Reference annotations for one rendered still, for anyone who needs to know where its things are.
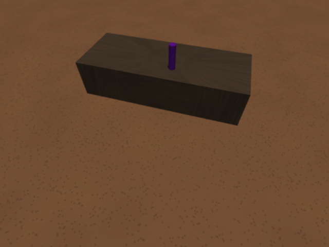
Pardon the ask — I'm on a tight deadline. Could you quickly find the can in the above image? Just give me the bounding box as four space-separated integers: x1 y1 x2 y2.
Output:
169 43 176 70

